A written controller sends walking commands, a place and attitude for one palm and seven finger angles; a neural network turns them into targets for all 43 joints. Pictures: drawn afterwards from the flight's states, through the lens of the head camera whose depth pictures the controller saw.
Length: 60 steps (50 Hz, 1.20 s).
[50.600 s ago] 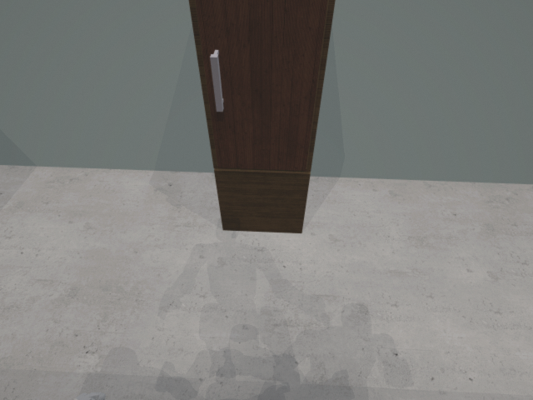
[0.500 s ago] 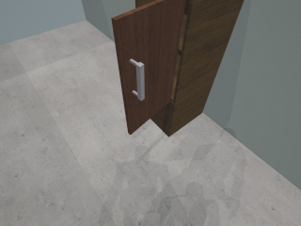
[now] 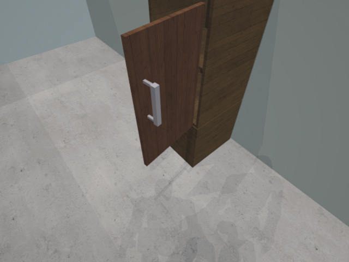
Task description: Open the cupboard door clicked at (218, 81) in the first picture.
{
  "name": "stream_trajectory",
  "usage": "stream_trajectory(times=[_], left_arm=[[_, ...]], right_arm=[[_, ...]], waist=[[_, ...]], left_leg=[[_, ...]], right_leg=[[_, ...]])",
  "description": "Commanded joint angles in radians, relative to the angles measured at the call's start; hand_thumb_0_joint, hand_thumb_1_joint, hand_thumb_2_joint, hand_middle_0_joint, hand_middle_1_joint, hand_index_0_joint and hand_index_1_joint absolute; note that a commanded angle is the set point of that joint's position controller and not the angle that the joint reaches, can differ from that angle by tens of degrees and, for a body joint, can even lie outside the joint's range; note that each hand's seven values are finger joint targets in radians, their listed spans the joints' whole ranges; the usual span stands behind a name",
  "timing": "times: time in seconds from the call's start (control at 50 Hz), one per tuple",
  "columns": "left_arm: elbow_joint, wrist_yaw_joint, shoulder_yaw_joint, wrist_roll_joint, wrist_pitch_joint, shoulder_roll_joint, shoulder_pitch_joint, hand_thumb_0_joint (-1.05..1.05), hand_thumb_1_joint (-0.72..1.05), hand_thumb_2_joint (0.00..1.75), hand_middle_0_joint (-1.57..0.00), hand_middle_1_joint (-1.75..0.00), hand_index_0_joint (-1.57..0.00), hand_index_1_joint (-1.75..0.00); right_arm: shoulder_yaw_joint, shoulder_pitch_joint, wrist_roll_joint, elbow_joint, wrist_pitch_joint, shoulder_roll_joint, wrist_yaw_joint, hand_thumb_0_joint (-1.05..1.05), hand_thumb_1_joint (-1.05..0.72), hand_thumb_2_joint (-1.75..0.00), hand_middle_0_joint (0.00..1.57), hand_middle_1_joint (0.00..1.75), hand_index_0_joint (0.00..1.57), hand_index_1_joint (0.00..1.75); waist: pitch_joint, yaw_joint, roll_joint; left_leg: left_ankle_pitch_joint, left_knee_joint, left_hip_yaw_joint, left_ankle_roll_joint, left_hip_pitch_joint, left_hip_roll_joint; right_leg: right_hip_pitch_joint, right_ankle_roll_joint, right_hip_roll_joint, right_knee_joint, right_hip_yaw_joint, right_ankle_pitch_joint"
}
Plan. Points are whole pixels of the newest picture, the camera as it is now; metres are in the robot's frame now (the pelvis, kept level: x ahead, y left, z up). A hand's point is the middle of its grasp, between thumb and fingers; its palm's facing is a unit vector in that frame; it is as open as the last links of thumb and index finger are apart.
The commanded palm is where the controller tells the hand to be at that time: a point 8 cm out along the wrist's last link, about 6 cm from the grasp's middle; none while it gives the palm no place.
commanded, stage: let the arm hang, fingers relaxed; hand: left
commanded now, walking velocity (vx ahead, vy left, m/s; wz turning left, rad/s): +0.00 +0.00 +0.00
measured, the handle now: (152, 103) +0.59 +0.11 +0.01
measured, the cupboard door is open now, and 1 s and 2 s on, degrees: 98 98 98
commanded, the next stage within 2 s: look to check the result in 0.02 s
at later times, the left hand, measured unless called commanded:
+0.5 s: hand out of the picture +0.01 +0.18 -0.17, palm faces +0.03 -0.98 -0.22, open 7.4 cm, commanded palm none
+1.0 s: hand out of the picture +0.07 +0.19 -0.16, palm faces +0.02 -0.96 -0.27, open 7.4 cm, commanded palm none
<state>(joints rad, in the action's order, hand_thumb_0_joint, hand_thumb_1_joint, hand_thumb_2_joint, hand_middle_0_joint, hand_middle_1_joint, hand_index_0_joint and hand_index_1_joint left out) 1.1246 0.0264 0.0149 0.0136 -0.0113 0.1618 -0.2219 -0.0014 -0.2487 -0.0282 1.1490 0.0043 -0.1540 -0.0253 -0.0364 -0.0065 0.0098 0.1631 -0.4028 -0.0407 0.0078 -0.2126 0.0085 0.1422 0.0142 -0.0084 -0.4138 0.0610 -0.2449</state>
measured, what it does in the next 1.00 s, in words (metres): stands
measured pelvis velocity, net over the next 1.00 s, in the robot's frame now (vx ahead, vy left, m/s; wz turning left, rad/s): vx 0.03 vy -0.02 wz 0.00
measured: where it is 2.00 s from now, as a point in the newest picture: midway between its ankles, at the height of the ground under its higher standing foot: outside the picture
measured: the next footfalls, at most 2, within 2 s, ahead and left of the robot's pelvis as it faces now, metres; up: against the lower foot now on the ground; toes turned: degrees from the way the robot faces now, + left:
none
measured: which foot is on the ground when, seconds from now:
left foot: down 0.00-1.00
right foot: down 0.00-1.00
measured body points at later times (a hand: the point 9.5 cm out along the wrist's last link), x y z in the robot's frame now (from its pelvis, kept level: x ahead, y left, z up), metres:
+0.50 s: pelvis +0.01 -0.01 +0.00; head +0.03 -0.01 +0.45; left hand +0.01 +0.23 -0.15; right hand +0.03 -0.24 -0.16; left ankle +0.04 +0.11 -0.74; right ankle -0.01 -0.11 -0.74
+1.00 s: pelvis +0.03 -0.02 +0.00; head +0.04 -0.03 +0.45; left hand +0.07 +0.24 -0.14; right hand +0.07 -0.27 -0.15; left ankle +0.04 +0.11 -0.74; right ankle -0.01 -0.11 -0.74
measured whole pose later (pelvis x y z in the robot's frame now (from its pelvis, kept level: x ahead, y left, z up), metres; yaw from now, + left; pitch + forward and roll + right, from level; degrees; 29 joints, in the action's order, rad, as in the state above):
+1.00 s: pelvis +0.03 -0.02 +0.00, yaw +0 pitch -1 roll +0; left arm 1.14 0.02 0.02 0.01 -0.03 0.23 -0.19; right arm 0.00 -0.17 -0.02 1.15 0.00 -0.23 -0.02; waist -0.04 0.00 0.01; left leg 0.18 -0.35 -0.03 -0.02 -0.15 0.03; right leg 0.07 0.04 0.02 -0.34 0.07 -0.25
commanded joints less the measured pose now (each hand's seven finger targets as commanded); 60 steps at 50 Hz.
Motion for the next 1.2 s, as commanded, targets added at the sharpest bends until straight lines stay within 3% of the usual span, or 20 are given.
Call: stream_trajectory(times=[0.0,0.28,0.42,0.5,1.0,1.18], left_arm=[[-0.015,0.007,0.016,-0.005,-0.005,0.116,-0.074,0.0,0.9,0.9,-0.2,-0.3,-0.2,-0.3],[0.0,0.008,0.018,-0.006,-0.012,0.131,-0.089,0.0,0.9,0.9,-0.2,-0.3,-0.2,-0.3],[0.0,0.006,0.017,-0.006,-0.013,0.143,-0.073,0.0,0.9,0.9,-0.2,-0.3,-0.2,-0.3],[-0.002,0.005,0.021,-0.005,-0.017,0.159,-0.061,0.0,0.9,0.9,-0.2,-0.3,-0.2,-0.3],[-0.023,0.003,0.028,-0.008,-0.024,0.224,0.004,0.0,0.9,0.9,-0.2,-0.3,-0.2,-0.3],[-0.023,0.003,0.028,-0.007,-0.024,0.227,0.005,0.0,0.9,0.9,-0.2,-0.3,-0.2,-0.3]], right_arm=[[-0.017,-0.044,0.005,-0.028,-0.009,-0.1,-0.006,0.0,-0.9,-0.9,0.2,0.3,0.2,0.3],[-0.023,-0.025,0.011,-0.026,-0.009,-0.129,-0.01,0.0,-0.9,-0.9,0.2,0.3,0.2,0.3],[-0.023,-0.006,0.008,-0.028,-0.011,-0.144,-0.009,0.0,-0.9,-0.9,0.2,0.3,0.2,0.3],[-0.025,0.008,0.009,-0.031,-0.014,-0.158,-0.008,0.0,-0.9,-0.9,0.2,0.3,0.2,0.3],[-0.026,0.064,0.008,-0.039,-0.017,-0.218,-0.007,0.0,-0.9,-0.9,0.2,0.3,0.2,0.3],[-0.027,0.068,0.01,-0.042,-0.013,-0.225,-0.007,0.0,-0.9,-0.9,0.2,0.3,0.2,0.3]], waist=[[-0.033,0.004,0.007],[-0.024,0.004,-0.015],[-0.027,0.001,0.006],[-0.007,0.002,-0.019],[0.015,0.005,-0.019],[0.014,0.005,-0.015]], left_leg=[[-0.048,0.073,0.093,0.014,0.021,0.088],[-0.073,0.068,0.089,0.018,0.064,0.094],[-0.075,0.075,0.09,0.015,0.066,0.095],[-0.108,0.074,0.091,0.016,0.079,0.099],[-0.19,0.079,0.088,0.008,0.114,0.108],[-0.168,0.083,0.082,0.006,0.124,0.11]], right_leg=[[0.056,0.024,-0.1,0.107,-0.093,0.05],[0.048,0.028,-0.099,0.125,-0.095,0.078],[0.042,0.03,-0.102,0.129,-0.102,0.087],[0.022,0.03,-0.107,0.128,-0.098,0.133],[-0.038,0.03,-0.119,0.137,-0.094,0.288],[-0.036,0.029,-0.117,0.151,-0.099,0.268]])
